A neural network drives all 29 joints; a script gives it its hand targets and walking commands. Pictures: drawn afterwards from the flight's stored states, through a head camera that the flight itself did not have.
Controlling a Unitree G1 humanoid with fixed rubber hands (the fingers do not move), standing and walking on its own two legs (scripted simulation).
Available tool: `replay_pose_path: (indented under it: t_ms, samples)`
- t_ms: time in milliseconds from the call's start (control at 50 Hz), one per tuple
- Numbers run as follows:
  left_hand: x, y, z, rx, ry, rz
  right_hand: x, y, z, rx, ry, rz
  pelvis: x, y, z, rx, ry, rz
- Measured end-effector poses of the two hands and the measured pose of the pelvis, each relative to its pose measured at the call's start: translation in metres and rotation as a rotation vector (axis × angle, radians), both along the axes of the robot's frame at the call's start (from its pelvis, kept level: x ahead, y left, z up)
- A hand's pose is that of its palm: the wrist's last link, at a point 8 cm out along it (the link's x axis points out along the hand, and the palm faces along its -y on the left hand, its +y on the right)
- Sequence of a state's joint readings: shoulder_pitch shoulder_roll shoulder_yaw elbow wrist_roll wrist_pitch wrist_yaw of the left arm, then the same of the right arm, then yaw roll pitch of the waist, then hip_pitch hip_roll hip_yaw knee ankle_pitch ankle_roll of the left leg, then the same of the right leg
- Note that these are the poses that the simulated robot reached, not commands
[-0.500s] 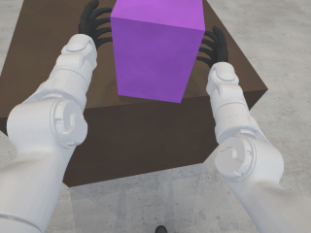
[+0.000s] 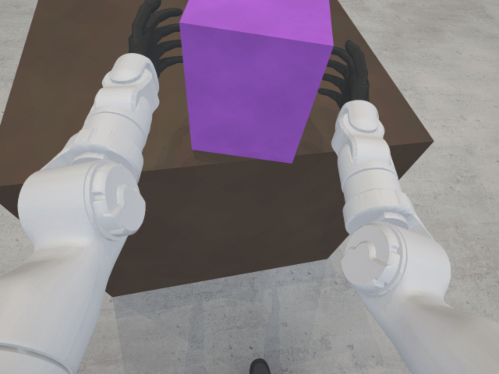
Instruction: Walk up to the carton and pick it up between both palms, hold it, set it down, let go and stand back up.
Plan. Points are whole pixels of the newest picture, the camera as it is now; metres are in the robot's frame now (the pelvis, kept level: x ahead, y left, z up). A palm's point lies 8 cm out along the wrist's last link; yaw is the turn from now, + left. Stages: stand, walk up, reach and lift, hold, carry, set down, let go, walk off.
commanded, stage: reach and lift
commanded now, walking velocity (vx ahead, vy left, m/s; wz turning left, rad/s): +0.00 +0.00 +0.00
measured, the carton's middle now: (253, 69) +0.61 -0.06 +0.12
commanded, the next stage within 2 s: none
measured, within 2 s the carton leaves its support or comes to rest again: leaves its support in 0.58 s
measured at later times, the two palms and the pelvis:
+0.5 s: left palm (146, 63) +0.51 +0.11 +0.19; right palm (351, 105) +0.45 -0.18 +0.17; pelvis +0.00 +0.00 +0.00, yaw +0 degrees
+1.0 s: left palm (140, 73) +0.49 +0.12 +0.20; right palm (352, 115) +0.43 -0.17 +0.17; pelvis -0.01 +0.00 +0.00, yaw +0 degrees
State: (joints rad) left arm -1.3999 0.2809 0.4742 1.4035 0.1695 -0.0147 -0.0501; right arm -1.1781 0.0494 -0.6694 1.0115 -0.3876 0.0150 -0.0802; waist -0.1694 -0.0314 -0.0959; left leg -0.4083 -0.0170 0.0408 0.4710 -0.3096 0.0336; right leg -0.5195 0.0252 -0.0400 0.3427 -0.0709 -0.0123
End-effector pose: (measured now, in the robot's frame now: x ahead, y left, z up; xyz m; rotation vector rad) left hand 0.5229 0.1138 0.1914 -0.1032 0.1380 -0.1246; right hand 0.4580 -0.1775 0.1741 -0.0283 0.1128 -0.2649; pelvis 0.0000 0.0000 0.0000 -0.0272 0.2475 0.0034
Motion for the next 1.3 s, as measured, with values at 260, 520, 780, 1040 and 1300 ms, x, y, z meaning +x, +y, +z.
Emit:
replay_pose_path:
  t_ms: [260, 520, 780, 1040, 1300]
  samples:
    - [-0.001, 0.0, -0.001, -0.018, -0.001, 0.011, -0.001, 0.0, -0.001, 0.0, -0.008, -0.005, 0.0, 0.0, 0.0, 0.0, 0.0, 0.001]
    - [-0.01, 0.0, 0.0, 0.008, -0.036, 0.023, -0.008, 0.003, -0.003, -0.002, -0.046, -0.015, 0.0, 0.001, 0.0, -0.001, 0.0, 0.001]
    - [-0.024, 0.002, 0.002, 0.021, -0.052, 0.054, -0.018, 0.005, -0.002, 0.006, -0.069, -0.007, -0.002, 0.0, 0.0, 0.0, -0.004, 0.002]
    - [-0.039, 0.005, 0.005, 0.057, -0.047, 0.078, -0.03, 0.008, -0.004, 0.029, -0.075, 0.02, -0.007, -0.002, 0.0, 0.004, -0.019, 0.002]
    - [-0.061, 0.01, 0.007, 0.094, -0.028, 0.107, -0.046, 0.012, -0.007, 0.039, -0.067, 0.054, -0.018, -0.006, 0.0, 0.011, -0.037, 0.004]
